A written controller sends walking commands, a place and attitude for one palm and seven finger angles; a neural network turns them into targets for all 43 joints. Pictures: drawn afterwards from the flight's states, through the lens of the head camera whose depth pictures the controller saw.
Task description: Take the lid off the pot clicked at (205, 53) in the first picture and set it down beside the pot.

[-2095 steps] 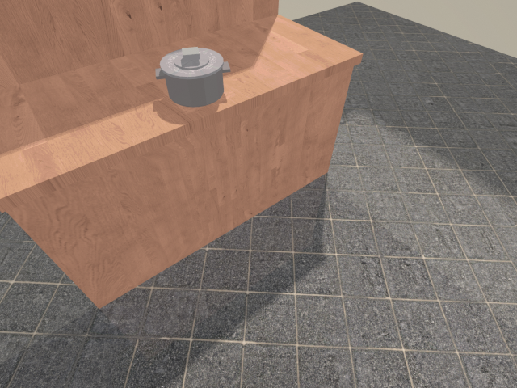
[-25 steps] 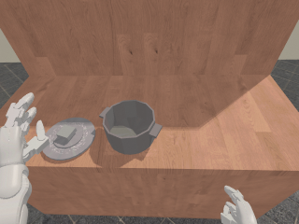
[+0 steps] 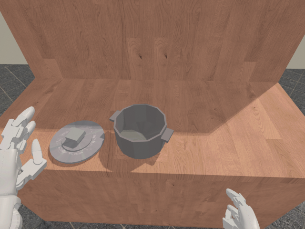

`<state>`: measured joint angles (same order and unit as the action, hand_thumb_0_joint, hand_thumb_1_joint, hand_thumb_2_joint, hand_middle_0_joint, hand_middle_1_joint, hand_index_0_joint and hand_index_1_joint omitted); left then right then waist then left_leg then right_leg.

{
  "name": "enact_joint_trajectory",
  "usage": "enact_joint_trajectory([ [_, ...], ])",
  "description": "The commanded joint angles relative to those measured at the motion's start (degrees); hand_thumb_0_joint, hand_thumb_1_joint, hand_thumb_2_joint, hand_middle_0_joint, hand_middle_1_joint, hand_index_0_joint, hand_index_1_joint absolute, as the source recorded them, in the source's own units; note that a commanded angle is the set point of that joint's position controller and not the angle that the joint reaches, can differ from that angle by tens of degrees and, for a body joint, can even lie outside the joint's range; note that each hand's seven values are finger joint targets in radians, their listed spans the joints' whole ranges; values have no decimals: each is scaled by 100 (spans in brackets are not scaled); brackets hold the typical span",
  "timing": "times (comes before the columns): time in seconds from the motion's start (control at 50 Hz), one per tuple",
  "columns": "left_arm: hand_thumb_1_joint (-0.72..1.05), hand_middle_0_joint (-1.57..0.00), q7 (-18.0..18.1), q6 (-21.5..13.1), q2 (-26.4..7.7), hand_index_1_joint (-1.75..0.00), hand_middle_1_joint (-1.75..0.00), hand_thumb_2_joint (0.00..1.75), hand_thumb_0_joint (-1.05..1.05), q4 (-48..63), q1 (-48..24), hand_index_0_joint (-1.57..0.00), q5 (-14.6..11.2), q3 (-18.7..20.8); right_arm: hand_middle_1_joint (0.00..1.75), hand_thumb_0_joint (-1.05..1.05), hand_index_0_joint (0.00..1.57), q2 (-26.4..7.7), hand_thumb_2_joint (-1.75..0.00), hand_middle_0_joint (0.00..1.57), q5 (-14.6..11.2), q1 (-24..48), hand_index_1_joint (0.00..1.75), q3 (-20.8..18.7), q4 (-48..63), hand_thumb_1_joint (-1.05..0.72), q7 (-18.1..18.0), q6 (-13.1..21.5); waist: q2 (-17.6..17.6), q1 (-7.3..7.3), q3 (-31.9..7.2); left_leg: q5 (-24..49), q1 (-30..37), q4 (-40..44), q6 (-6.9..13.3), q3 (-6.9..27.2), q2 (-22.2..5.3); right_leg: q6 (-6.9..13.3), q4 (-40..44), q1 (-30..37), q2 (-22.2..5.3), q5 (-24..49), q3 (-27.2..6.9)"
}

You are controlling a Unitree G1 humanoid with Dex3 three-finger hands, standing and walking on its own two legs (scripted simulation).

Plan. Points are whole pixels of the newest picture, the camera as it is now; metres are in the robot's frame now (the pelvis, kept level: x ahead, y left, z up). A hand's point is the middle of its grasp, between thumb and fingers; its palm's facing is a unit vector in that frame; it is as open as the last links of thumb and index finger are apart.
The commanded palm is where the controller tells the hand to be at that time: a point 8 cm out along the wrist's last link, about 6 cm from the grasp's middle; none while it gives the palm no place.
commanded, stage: draw the hand back to the body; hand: left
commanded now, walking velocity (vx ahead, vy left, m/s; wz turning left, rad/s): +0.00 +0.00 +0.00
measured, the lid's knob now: (75, 135) +0.42 +0.33 -0.04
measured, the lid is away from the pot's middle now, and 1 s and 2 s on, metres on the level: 0.24 0.24 0.24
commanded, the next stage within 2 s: step back with the hand held close in 0.24 s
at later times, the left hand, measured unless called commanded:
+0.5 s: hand (33, 151) +0.21 +0.27 +0.17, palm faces +0.38 -0.82 -0.43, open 7.4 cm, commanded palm +0.14 +0.29 +0.17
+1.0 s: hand (33, 187) +0.15 +0.24 +0.15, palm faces +0.34 -0.83 -0.45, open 7.4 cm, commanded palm +0.08 +0.29 +0.17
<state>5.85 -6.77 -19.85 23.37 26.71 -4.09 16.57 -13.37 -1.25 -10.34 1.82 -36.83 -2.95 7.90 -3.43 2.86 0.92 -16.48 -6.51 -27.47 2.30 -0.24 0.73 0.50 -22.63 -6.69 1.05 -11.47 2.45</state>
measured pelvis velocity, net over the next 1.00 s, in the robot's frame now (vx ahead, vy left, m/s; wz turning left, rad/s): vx -0.04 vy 0.01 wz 0.01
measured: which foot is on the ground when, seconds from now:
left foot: down 0.00-1.00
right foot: down 0.00-1.00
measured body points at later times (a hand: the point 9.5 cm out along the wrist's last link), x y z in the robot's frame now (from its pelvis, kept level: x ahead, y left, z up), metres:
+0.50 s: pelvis +0.00 +0.02 +0.00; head +0.02 +0.03 +0.45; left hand +0.18 +0.31 +0.19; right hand +0.20 -0.20 -0.07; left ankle -0.01 +0.09 -0.74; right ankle +0.01 -0.12 -0.74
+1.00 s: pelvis -0.04 +0.01 -0.02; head -0.03 +0.01 +0.43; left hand +0.12 +0.29 +0.17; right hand +0.13 -0.23 -0.09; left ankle -0.01 +0.09 -0.74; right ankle +0.01 -0.12 -0.74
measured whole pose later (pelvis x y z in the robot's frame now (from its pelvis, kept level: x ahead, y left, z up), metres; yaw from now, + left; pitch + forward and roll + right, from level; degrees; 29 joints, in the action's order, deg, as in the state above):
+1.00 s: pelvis -0.04 +0.01 -0.02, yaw +0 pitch -1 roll -2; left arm 6.2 -11.5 -20.7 33.2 34.9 -2.5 21.0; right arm -11.7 -1.6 -12.0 -1.1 -32.0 -2.8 3.7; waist -1.3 -0.4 2.7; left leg -21.4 -20.6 -39.5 2.8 -0.7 1.3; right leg -0.2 -33.0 -20.0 -0.2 -12.3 2.7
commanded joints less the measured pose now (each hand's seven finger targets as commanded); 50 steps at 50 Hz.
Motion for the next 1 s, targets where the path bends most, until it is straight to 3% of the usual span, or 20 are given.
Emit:
enact_joint_trajectory([
  [0.0,90,-20,87,-329,-580,-30,-30,90,0,1213,-288,-20,9,340,30,0,20,-579,-90,20,-38,896,30,-206,983,-90,-10,304,-94,-41,-105,757,-140,593,-69,337,-353,241,304,-280,-266,268,-87],
  [0.04,90,-20,90,-274,-641,-30,-30,90,0,1223,-59,-20,-1,425,30,0,20,-598,-90,20,-51,916,30,-242,1009,-90,-21,246,109,-12,-20,689,-197,583,-52,352,-388,230,301,-328,-265,213,-87],
  [0.08,90,-20,140,-331,-1088,-30,-30,90,0,1688,-232,-20,15,732,30,0,20,-627,-90,20,-51,918,30,-249,1035,-90,-44,237,13,-2,-164,678,-176,574,-68,421,-391,256,229,-225,-259,244,-136],
  [0.14,90,-20,179,-360,-999,-30,-30,90,0,2016,-237,-20,55,714,30,0,20,-566,-90,20,-6,864,30,-200,1072,-90,-46,328,-344,46,-515,1149,-3,531,-114,435,-386,272,135,-100,-275,540,-117],
  [0.24,90,-20,134,-176,-586,-30,-30,90,0,1502,-58,-20,56,354,30,0,20,-602,-90,20,-21,798,30,-200,1048,-90,-23,216,-129,-29,-156,1058,-131,584,-148,469,-443,238,103,-301,-246,413,-53],
  [0.3,90,-20,147,-252,-801,-30,-30,90,0,1935,-285,-20,81,493,30,0,20,-592,-90,20,-5,824,30,-176,1126,-90,-18,240,-196,11,-363,1159,-149,602,-173,518,-415,251,30,-142,-241,487,-51],
  [0.32,90,-20,178,-225,-920,-30,-30,90,0,1724,-39,-20,65,683,30,0,20,-587,-90,20,2,819,30,-201,1080,-90,-29,224,-117,52,-314,1247,-175,575,-172,507,-429,262,27,-127,-235,551,-49],
  [0.34,90,-20,174,-569,-1907,-30,-30,90,0,2349,-1116,-20,-28,1712,30,0,20,-625,-90,20,-35,606,30,-200,1314,-90,-77,106,217,-93,145,659,-377,581,89,482,-525,206,346,-504,-461,1152,-853],
  [0.36,90,-20,144,-630,-1566,-30,-30,90,0,1741,-705,-20,3,1519,30,0,20,-522,-90,20,10,584,30,-211,1126,-90,-103,69,856,-147,264,581,-394,464,112,509,-459,203,427,-540,-590,1339,-925],
  [0.38,90,-20,125,-698,-1709,-30,-30,90,0,1918,-686,-20,22,1579,30,0,20,-555,-90,20,10,671,30,-229,1167,-90,-89,47,607,-167,198,627,-300,431,113,480,-448,259,419,-583,-691,1576,-1089],
  [0.4,90,-20,55,-683,-1188,-30,-30,90,0,1600,-359,-20,32,1226,30,0,20,-528,-90,20,27,601,30,-216,1161,-90,-74,30,701,-213,112,860,-288,436,94,449,-458,218,281,-455,-686,1752,-964],
  [0.46,90,-20,-59,-727,-762,-30,-30,90,0,1664,293,-20,70,822,30,0,20,-626,-90,20,21,596,30,-319,1237,-90,-10,0,-114,-197,-451,1923,-117,399,174,460,-699,76,-136,-199,-714,2275,-759],
  [0.56,90,-20,-30,-837,-1068,-30,-30,90,0,2337,1138,-20,175,1186,30,0,20,-618,-90,20,30,574,30,-484,1431,-90,127,-66,-285,-177,-1199,3572,97,354,258,716,-1139,-39,-792,-317,-592,1039,-403],
  [0.58,90,-20,54,-859,-1483,-30,-30,90,0,2504,1144,-20,192,1554,30,0,20,-669,-90,20,16,644,30,-521,1463,-90,128,-70,-367,-171,-1315,3437,-20,358,275,778,-1225,-44,-926,-284,-607,807,-459],
  [0.6,90,-20,60,-874,-1279,-30,-30,90,0,2501,1380,-20,176,1466,30,0,20,-562,-90,20,33,589,30,-497,1491,-90,122,-88,-290,-173,-1308,3446,-119,300,261,774,-1190,-42,-910,-311,-595,704,-384],
  [0.68,90,-20,150,-927,-1599,-30,-30,90,0,2819,1294,-20,143,1742,30,0,20,-611,-90,20,-46,514,30,-572,1526,-90,60,-109,-376,-238,-1070,3100,-652,180,245,825,-1238,0,-1055,-247,-667,695,-383],
  [0.82,90,-20,129,-854,-1025,-30,-30,90,0,2037,1092,-20,69,1282,30,0,20,-586,-90,20,-71,325,30,-578,1357,-90,-35,-62,-85,-304,-383,1339,-1443,168,254,779,-1170,27,-1044,-517,-733,310,-452],
  [0.88,90,-20,153,-815,-1125,-30,-30,90,0,2006,782,-20,107,1249,30,0,20,-591,-90,20,-98,247,30,-614,1376,-90,-51,-88,668,-355,-319,-191,-1588,-353,159,648,-727,232,-486,-777,-1057,673,-1077],
  [0.92,90,-20,162,-808,-1025,-30,-30,90,0,1968,689,-20,119,1067,30,0,20,-552,-90,20,-68,104,30,-621,1392,-90,-46,-113,1285,-435,-263,-1029,-1270,-1045,66,471,-311,445,347,-1432,-1464,-108,-1703],
  [0.98,90,-20,254,-852,-1451,-30,-30,90,0,2414,504,-20,154,1281,30,0,20,-509,-90,20,-58,121,30,-606,1395,-90,-34,-156,1312,-440,-389,-888,-932,-1636,4,340,-189,650,765,-1705,-1852,-784,-1914],
])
